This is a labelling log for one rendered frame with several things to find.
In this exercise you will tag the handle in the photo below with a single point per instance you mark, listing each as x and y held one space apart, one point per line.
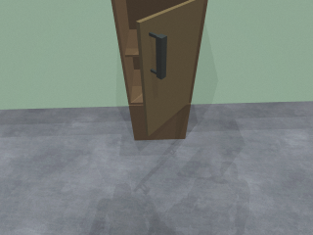
161 54

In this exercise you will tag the cupboard door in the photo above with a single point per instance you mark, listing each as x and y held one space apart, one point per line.
163 98

